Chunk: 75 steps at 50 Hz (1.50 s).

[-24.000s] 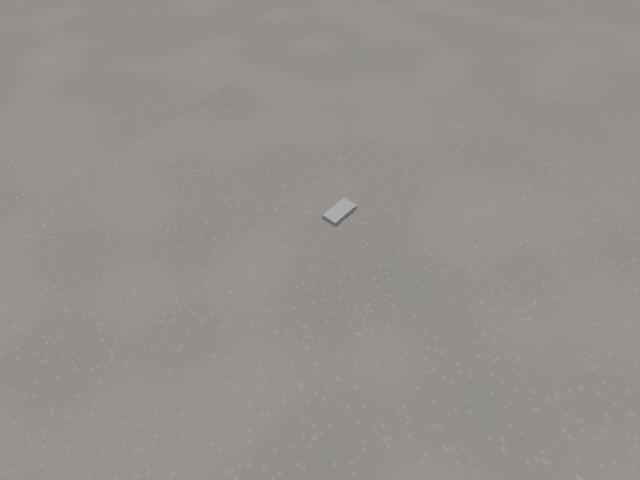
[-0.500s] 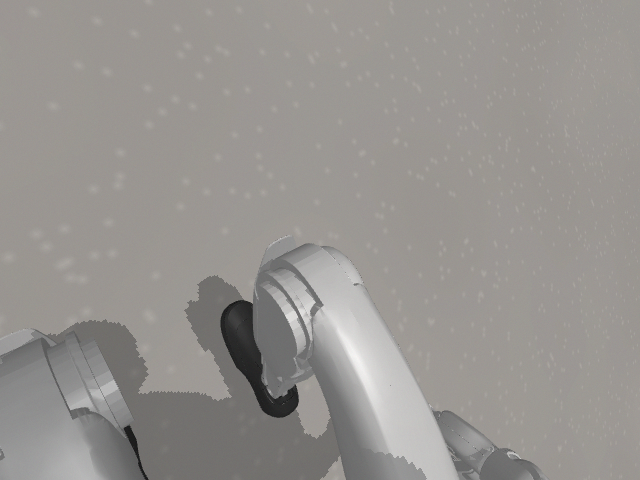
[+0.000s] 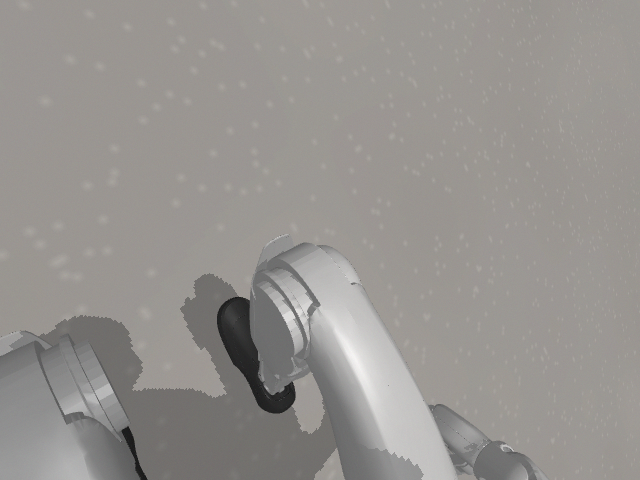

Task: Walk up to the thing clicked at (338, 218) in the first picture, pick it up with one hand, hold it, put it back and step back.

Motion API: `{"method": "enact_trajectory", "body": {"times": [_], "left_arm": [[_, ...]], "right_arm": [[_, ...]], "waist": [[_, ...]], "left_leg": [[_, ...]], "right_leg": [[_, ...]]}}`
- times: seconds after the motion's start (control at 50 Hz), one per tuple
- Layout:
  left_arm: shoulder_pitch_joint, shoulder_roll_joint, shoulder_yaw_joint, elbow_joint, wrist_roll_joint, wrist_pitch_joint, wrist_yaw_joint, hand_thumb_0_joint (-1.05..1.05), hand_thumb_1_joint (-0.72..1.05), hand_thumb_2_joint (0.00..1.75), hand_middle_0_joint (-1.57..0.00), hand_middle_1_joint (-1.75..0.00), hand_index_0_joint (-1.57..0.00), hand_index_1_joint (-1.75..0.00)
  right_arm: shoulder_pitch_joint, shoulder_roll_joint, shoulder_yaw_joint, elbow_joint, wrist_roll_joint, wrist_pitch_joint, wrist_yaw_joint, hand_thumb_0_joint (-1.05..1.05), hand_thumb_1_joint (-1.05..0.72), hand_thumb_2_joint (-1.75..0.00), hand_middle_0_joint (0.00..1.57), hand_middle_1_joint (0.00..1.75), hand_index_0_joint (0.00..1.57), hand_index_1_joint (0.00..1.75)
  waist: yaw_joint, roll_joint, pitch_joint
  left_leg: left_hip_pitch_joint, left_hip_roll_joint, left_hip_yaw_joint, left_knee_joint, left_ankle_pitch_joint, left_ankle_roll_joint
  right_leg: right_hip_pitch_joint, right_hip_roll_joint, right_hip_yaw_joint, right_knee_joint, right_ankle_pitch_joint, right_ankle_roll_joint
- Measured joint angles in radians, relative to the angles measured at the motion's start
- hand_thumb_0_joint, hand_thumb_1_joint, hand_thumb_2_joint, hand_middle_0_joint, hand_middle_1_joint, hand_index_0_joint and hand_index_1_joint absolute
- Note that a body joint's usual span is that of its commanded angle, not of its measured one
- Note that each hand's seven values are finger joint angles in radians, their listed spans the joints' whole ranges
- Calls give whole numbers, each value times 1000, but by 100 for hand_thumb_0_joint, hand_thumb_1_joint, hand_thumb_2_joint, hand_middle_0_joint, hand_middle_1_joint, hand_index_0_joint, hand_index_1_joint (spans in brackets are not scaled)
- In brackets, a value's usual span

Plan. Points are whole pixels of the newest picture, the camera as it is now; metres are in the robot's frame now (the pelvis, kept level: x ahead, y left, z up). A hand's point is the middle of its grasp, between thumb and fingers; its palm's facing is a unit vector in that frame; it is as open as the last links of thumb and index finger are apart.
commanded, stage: close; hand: left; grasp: from above
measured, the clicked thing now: out of the picture +0.46 +0.34 -0.30
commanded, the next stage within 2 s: settle in 0.76 s
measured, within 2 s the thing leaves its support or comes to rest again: leaves its support in 1.20 s
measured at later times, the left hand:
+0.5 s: hand out of the picture +0.45 +0.33 -0.27, palm faces -0.45 -0.15 -0.88, open 10.2 cm
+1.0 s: hand out of the picture +0.45 +0.34 -0.27, palm faces -0.44 -0.15 -0.88, open 10.1 cm
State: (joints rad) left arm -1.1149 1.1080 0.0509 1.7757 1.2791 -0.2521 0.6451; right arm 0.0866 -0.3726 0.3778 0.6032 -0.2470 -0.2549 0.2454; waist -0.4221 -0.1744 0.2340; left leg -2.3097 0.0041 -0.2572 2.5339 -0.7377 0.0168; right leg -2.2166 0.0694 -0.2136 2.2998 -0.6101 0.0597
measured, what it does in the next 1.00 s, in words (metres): stands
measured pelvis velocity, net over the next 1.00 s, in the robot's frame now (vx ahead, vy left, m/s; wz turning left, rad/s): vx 0.00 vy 0.00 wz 0.00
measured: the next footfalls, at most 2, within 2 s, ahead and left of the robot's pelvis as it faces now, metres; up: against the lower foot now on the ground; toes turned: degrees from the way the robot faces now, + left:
none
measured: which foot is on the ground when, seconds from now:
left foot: down 0.00-1.00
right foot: down 0.00-1.00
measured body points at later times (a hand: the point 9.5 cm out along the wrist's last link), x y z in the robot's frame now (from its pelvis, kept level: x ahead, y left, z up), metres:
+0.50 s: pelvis +0.00 +0.00 +0.00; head +0.29 +0.15 +0.31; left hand +0.47 +0.34 -0.22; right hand +0.06 -0.24 -0.04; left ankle +0.06 +0.12 -0.28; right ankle +0.13 -0.11 -0.28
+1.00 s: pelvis +0.00 +0.00 +0.00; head +0.29 +0.14 +0.31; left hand +0.47 +0.34 -0.22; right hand +0.05 -0.25 -0.04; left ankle +0.06 +0.12 -0.28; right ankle +0.13 -0.11 -0.28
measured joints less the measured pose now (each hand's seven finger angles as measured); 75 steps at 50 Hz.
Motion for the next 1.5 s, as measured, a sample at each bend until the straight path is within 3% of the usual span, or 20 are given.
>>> {"method": "enact_trajectory", "body": {"times": [0.18, 0.68, 0.94, 1.08, 1.22, 1.32, 1.5], "left_arm": [[1, 2, -3, -5, -16, 7, -13, 1, 4, 55, -46, -77, -50, -73], [-7, 11, -6, -15, -2, -5, -22, 1, 9, 38, -59, -59, -63, -54], [-8, 17, 1, -20, 0, -8, -27, 1, 9, 33, -65, -51, -69, -46], [7, 7, 24, -56, -1, 6, -57, 1, 7, 33, -69, -47, -72, -43], [52, -20, 78, -143, 5, 24, -96, 1, 6, 30, -72, -44, -75, -40], [85, -51, 90, -217, -7, 42, -132, 1, 7, 26, -74, -42, -77, -38], [122, -170, 14, -328, -60, 88, -250, 2, 7, 21, -77, -39, -80, -35]], "right_arm": [[9, -1, 3, -5, 7, 10, -5, 0, -90, -90, 20, 30, 20, 30], [5, -6, 4, -30, 6, 30, -21, 0, -90, -90, 20, 30, 20, 30], [16, -7, 10, -34, 6, 38, -27, 0, -90, -90, 20, 30, 20, 30], [24, -5, -1, -30, 9, 45, -31, 0, -91, -90, 20, 30, 20, 30], [57, -6, -38, -30, 16, 53, -31, 0, -92, -90, 20, 30, 20, 30], [75, -8, -81, -12, 25, 67, -22, 0, -91, -90, 20, 30, 20, 30], [87, -4, -172, 18, 68, 107, -15, 0, -91, -90, 20, 30, 20, 30]], "waist": [[-2, 2, -1], [0, 0, 2], [-1, 2, 3], [4, 8, -2], [23, 24, -30], [44, 51, -72], [95, 123, -169]], "left_leg": [[2, 3, -3, -1, -2, 1], [2, 2, -1, -4, 6, 5], [-1, 1, -3, -6, 8, 2], [-3, 1, -1, -9, 8, 2], [-12, -4, 0, -13, 6, -3], [-18, -11, 7, -18, 2, -6], [-27, -15, 47, -51, 9, -1]], "right_leg": [[3, 3, -3, -5, 1, 1], [6, 1, -2, -8, 6, 2], [3, 0, -4, -9, 8, -1], [0, -1, -2, -11, 7, -2], [-8, -7, -2, -11, 0, -12], [-14, -15, 2, -6, -12, -17], [-30, -29, 34, -11, -24, -21]]}}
